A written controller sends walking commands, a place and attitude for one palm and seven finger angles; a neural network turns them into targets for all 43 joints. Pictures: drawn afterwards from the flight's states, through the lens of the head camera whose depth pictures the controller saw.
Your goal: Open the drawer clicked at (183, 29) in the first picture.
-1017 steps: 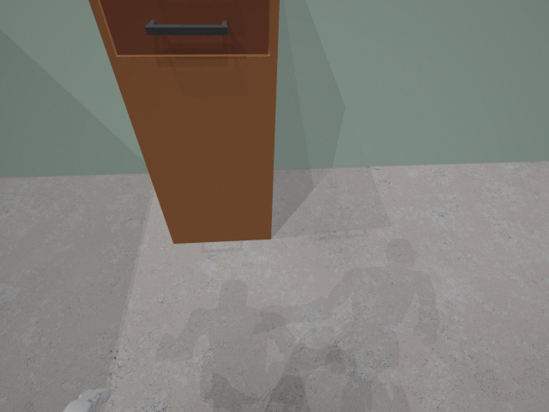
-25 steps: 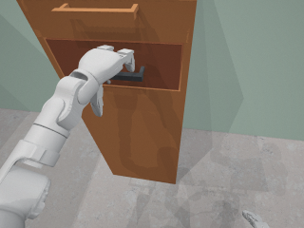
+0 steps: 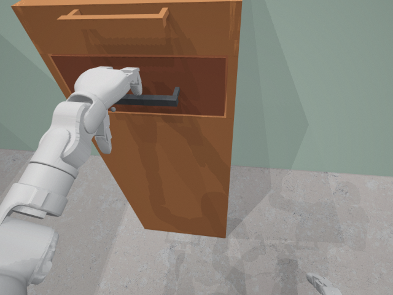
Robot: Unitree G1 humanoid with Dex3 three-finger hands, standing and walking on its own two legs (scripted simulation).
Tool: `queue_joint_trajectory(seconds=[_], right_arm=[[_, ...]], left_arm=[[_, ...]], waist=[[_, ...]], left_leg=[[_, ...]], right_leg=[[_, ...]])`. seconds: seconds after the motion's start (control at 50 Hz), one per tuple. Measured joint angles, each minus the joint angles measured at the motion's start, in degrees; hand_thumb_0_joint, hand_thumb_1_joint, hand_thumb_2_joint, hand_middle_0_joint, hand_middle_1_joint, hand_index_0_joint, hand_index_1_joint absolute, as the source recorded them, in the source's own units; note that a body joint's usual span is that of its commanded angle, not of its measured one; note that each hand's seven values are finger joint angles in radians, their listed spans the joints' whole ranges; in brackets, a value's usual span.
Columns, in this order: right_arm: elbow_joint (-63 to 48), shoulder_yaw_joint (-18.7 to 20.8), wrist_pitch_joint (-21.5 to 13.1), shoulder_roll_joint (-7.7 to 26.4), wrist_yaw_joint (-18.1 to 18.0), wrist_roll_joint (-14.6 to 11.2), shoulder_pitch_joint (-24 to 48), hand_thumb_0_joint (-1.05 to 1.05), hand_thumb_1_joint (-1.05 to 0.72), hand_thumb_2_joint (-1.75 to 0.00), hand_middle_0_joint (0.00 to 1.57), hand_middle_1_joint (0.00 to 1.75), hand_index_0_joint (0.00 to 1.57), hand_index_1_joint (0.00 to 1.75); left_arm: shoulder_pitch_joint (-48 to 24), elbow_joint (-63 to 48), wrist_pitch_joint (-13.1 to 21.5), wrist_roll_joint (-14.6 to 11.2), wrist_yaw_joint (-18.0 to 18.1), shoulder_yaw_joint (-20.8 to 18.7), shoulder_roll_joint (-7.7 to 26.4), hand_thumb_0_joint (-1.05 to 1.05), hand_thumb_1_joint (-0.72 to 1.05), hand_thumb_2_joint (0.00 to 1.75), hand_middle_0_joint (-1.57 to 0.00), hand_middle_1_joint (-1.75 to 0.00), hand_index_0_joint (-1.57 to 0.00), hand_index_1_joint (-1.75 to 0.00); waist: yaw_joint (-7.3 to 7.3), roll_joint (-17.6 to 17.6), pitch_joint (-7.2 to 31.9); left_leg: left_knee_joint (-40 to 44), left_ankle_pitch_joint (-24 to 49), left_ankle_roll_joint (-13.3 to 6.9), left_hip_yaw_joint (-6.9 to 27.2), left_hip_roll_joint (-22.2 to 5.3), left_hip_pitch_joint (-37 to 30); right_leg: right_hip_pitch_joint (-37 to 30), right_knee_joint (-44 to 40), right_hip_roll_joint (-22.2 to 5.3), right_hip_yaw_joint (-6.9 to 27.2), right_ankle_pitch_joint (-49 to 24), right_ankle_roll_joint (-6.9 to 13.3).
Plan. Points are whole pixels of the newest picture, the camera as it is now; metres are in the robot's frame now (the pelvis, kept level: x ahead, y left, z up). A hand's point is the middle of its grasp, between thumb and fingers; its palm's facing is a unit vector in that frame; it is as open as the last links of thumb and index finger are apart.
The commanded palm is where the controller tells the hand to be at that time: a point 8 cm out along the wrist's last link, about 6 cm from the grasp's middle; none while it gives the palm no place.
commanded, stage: move the hooked fingers above the handle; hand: left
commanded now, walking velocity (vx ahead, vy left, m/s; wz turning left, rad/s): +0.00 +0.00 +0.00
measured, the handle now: (138, 94) +0.50 +0.17 +0.15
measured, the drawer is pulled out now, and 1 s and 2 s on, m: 0.00 0.00 0.00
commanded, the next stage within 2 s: lower the fingers behind the handle in 1.42 s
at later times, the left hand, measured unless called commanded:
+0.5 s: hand (120, 94) +0.44 +0.18 +0.19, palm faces -0.04 -0.01 -1.00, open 13.8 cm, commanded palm +0.41 +0.18 +0.26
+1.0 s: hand (140, 76) +0.46 +0.14 +0.23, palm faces +0.11 -0.05 -0.99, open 13.5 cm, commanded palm +0.42 +0.19 +0.26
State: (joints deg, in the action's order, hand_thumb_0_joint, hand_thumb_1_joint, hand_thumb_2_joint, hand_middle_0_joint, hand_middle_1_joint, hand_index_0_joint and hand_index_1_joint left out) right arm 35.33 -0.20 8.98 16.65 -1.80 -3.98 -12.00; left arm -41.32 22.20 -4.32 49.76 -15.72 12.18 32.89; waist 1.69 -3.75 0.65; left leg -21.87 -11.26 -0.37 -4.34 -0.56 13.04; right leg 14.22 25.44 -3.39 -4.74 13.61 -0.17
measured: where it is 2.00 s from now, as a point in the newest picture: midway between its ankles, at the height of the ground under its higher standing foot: outside the picture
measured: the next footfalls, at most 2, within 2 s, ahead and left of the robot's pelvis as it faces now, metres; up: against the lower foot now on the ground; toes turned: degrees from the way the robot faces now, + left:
none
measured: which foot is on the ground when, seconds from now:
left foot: down 0.00-1.00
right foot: down 0.00-1.00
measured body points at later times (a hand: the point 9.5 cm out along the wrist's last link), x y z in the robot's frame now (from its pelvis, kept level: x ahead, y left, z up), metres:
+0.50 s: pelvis +0.00 +0.00 +0.00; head +0.01 -0.05 +0.45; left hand +0.44 +0.18 +0.25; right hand +0.14 -0.24 -0.13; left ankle +0.00 +0.12 -0.74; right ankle -0.01 -0.12 -0.74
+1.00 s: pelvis +0.00 +0.00 +0.00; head +0.01 -0.04 +0.45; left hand +0.44 +0.14 +0.28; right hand +0.15 -0.23 -0.13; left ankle +0.00 +0.12 -0.74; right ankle -0.01 -0.12 -0.74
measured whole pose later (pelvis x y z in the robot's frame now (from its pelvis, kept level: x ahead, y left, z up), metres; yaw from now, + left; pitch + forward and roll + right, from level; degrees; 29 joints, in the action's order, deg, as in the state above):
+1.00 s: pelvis +0.00 +0.00 +0.00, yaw -2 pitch +4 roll +1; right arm 39.1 -3.1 11.0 15.0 -1.3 -4.1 -7.6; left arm -51.7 32.2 -5.5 50.6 -7.9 11.4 26.6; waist 0.3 -4.9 3.3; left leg -21.3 -11.2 -0.2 -5.7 -1.0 13.8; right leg 15.7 24.8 -2.8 -3.3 12.9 -0.3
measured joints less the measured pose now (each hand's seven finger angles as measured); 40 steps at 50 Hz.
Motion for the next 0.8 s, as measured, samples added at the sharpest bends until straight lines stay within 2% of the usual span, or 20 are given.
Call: queue_joint_trajectory(seconds=[0.08,0.12,0.16,0.24,0.26,0.3,0.38,0.44,0.48,0.54,0.62,0.68,0.72,0.8], right_arm=[[1.22,1.16,-2.18,0.92,-0.12,0.47,0.10,0.01,-0.90,-0.90,0.20,0.30,0.19,0.30],[2.07,0.95,-2.65,0.90,0.08,0.54,1.29,0.01,-0.91,-0.90,0.20,0.29,0.19,0.30],[2.84,0.25,-2.69,0.44,0.32,0.61,2.87,0.01,-0.91,-0.90,0.20,0.29,0.19,0.30],[3.13,-1.56,-1.54,-1.15,0.78,0.64,5.23,0.01,-0.91,-0.90,0.20,0.29,0.19,0.30],[3.05,-1.82,-1.15,-1.46,0.87,0.67,5.23,0.01,-0.91,-0.90,0.20,0.29,0.19,0.30],[3.18,-2.21,-0.09,-1.70,1.14,0.65,4.83,0.01,-0.90,-0.90,0.20,0.30,0.19,0.30],[3.49,-3.02,2.33,-1.62,1.06,0.11,4.23,0.01,-0.90,-0.90,0.20,0.30,0.20,0.30],[2.73,-3.12,2.86,-1.44,0.40,-0.28,3.61,0.01,-0.90,-0.90,0.20,0.30,0.20,0.30],[1.95,-2.88,2.65,-1.20,-0.10,-0.46,2.96,0.01,-0.90,-0.90,0.20,0.30,0.20,0.30],[0.73,-1.81,1.55,-0.64,-0.71,-0.46,1.32,0.01,-0.90,-0.90,0.20,0.30,0.20,0.30],[0.40,0.24,-0.73,0.49,-1.10,0.08,-1.13,0.01,-0.90,-0.90,0.20,0.30,0.20,0.30],[1.63,1.01,-1.91,1.08,-1.00,0.29,-1.20,0.01,-0.90,-0.90,0.20,0.30,0.19,0.30],[2.52,0.97,-2.36,1.11,-0.73,0.41,-0.39,0.01,-0.90,-0.90,0.20,0.30,0.19,0.30],[3.74,0.10,-2.23,0.26,0.21,0.65,1.76,0.01,-0.91,-0.90,0.20,0.29,0.19,0.30]], left_arm=[[-0.04,-7.20,5.33,-2.79,1.63,4.74,-2.05,0.00,-0.49,0.30,-0.33,-1.21,-0.33,-1.21],[-1.46,-7.28,6.94,-3.68,3.89,5.43,-3.60,0.00,-0.49,0.30,-0.33,-1.21,-0.33,-1.21],[-3.75,-4.44,6.99,-3.90,6.79,4.46,-5.15,0.00,-0.50,0.30,-0.33,-1.20,-0.33,-1.21],[-9.37,5.39,3.07,-1.91,10.36,0.49,-5.32,0.00,-0.50,0.30,-0.33,-1.21,-0.32,-1.21],[-10.19,6.39,2.92,-1.89,10.22,0.03,-5.12,0.00,-0.50,0.30,-0.36,-1.23,-0.32,-1.21],[-10.71,7.15,1.73,-0.25,9.99,0.24,-5.44,0.00,-0.49,0.30,-0.41,-1.29,-0.32,-1.20],[-9.81,8.44,-2.26,1.48,7.95,-0.37,-5.79,0.00,-0.49,0.30,-0.41,-1.30,-0.32,-1.23],[-8.56,10.48,-4.58,1.85,5.19,-1.26,-4.27,0.00,-0.49,0.30,-0.39,-1.27,-0.32,-1.23],[-7.31,11.65,-4.80,1.77,3.15,-1.94,-2.88,0.00,-0.50,0.30,-0.37,-1.26,-0.32,-1.23],[-4.80,10.06,-2.56,1.25,0.30,-2.00,-1.00,0.00,-0.49,0.30,-0.35,-1.23,-0.32,-1.22],[-1.74,1.69,3.52,-0.72,-0.58,0.81,-0.42,0.00,-0.49,0.30,-0.33,-1.22,-0.32,-1.21],[-2.12,-1.65,7.53,-2.60,1.63,2.61,-1.74,0.00,-0.49,0.30,-0.33,-1.21,-0.32,-1.21],[-3.49,-1.40,8.79,-3.30,4.08,2.64,-2.73,0.00,-0.49,0.30,-0.33,-1.21,-0.32,-1.21],[-8.05,4.31,6.72,-2.50,8.90,0.07,-4.14,0.00,-0.50,0.30,-0.34,-1.21,-0.32,-1.21]], waist=[[1.09,0.18,-0.08],[0.87,0.13,0.33],[0.31,0.18,0.81],[-1.16,0.17,1.18],[-1.20,0.09,1.34],[-0.95,-0.28,1.85],[-0.98,-1.14,2.50],[-1.66,-1.41,2.32],[-2.13,-1.26,1.83],[-2.22,-0.57,0.71],[-0.90,0.11,-0.30],[-0.30,0.19,-0.43],[-0.39,0.19,-0.18],[-1.05,0.17,0.82]], left_leg=[[-1.02,-0.44,-0.08,1.26,0.39,0.36],[-1.27,-0.60,-0.11,1.33,0.41,0.58],[-1.25,-0.61,-0.10,0.99,0.34,0.85],[-0.40,-0.15,0.07,-0.19,-0.04,1.20],[-0.18,-0.02,0.11,-0.45,-0.13,1.34],[0.23,0.20,0.16,-0.78,-0.25,1.42],[0.75,0.40,0.17,-1.20,-0.37,0.85],[0.88,0.42,0.23,-1.39,-0.49,0.32],[0.80,0.40,0.29,-1.30,-0.57,0.11],[0.52,0.33,0.31,-0.73,-0.58,-0.02],[-0.27,-0.04,0.33,0.45,-0.39,0.19],[-0.87,-0.41,0.29,1.10,-0.22,0.54],[-1.05,-0.55,0.24,1.13,-0.20,0.92],[-0.76,-0.49,0.22,0.40,-0.23,1.82]], right_leg=[[-0.68,-0.04,-0.44,-1.24,0.32,-0.14],[-0.63,-0.16,-0.46,-1.31,0.25,-0.22],[-0.15,-0.13,-0.39,-0.95,0.11,-0.26],[1.04,-0.38,0.05,0.24,-0.48,-0.16],[1.36,-0.46,0.15,0.50,-0.63,-0.13],[1.65,-0.70,0.30,0.83,-0.87,-0.09],[1.47,-0.79,0.46,1.24,-0.97,-0.10],[1.21,-0.54,0.60,1.44,-0.83,0.00],[1.03,-0.31,0.67,1.35,-0.68,0.12],[0.61,-0.09,0.65,0.79,-0.40,0.30],[-0.09,-0.10,0.41,-0.37,0.00,0.37],[-0.40,-0.34,0.22,-1.01,0.13,0.25],[-0.16,-0.50,0.20,-1.03,0.06,0.15],[1.22,-0.50,0.24,-0.29,-0.17,0.04]])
